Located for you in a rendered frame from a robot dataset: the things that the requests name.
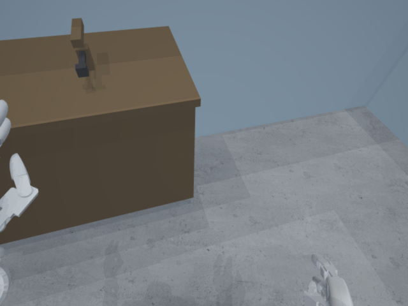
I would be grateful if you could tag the tap lever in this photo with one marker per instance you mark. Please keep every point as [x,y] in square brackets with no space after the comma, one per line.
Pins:
[81,67]

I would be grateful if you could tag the counter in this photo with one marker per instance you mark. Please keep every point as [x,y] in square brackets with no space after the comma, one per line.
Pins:
[115,142]

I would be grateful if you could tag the robot right hand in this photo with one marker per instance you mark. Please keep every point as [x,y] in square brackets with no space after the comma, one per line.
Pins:
[332,293]

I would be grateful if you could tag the robot left hand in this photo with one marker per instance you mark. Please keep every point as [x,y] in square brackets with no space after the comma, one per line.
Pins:
[16,200]

